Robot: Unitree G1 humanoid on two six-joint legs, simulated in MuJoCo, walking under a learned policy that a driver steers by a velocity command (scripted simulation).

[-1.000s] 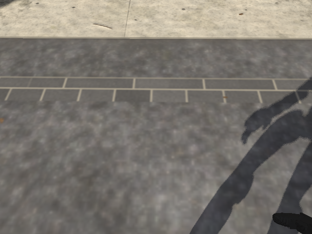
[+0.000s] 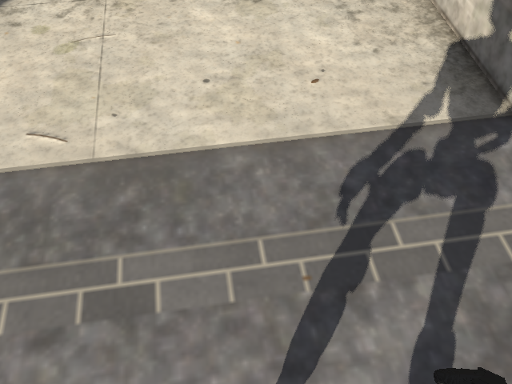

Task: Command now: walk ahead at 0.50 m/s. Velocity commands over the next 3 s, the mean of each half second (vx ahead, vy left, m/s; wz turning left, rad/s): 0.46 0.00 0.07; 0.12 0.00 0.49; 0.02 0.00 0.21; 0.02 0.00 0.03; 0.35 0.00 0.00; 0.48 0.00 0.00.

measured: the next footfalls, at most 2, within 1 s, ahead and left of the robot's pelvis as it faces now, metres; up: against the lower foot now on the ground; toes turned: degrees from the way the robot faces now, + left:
left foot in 0.04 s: +0.20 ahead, +0.12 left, +0.00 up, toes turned +2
right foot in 0.54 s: +0.47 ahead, -0.11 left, +0.00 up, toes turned +5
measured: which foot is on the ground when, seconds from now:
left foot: up 0.00-0.02, down 0.04-0.54, up 0.56-0.94, down 0.96-1.00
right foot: down 0.00-0.06, up 0.08-0.52, down 0.54-0.96, up 0.98-1.00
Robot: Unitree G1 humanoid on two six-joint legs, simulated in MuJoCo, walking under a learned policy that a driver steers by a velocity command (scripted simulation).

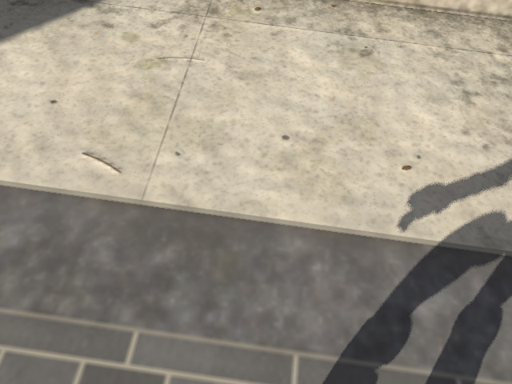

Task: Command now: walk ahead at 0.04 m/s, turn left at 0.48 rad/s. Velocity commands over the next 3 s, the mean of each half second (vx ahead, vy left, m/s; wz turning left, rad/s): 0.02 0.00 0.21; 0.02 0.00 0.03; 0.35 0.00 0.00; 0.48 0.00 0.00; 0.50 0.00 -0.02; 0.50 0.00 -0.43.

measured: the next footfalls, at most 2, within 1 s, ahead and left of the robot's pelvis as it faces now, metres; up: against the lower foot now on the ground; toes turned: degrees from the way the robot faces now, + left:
right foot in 0.36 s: +0.07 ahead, -0.14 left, +0.00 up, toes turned +4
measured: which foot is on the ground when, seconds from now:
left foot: down 0.00-1.00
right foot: up 0.00-0.34, down 0.36-1.00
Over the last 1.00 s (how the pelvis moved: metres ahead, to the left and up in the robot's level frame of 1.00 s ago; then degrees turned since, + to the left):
0.34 0.02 0.00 21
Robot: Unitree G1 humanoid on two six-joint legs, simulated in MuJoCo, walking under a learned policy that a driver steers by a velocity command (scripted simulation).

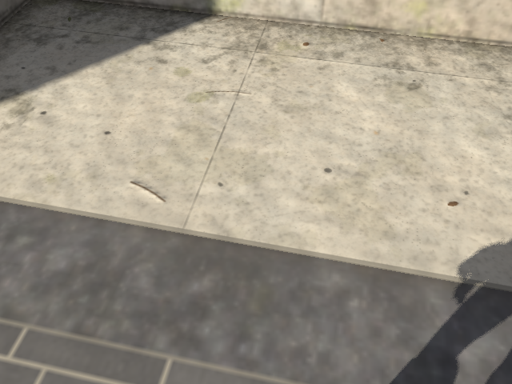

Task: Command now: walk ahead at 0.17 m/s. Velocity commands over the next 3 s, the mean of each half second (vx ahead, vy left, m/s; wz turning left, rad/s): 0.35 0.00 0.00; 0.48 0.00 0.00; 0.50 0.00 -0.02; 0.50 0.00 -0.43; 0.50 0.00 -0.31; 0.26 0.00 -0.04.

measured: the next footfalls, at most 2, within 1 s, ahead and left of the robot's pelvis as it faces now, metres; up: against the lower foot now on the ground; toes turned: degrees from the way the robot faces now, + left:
right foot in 0.62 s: +0.43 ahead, -0.12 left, +0.00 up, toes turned -2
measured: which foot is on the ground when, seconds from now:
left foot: down 0.00-0.64, up 0.66-1.00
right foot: down 0.00-0.18, up 0.20-0.60, down 0.62-1.00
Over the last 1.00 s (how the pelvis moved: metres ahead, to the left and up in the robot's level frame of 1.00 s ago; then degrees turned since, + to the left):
0.03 -0.02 0.01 5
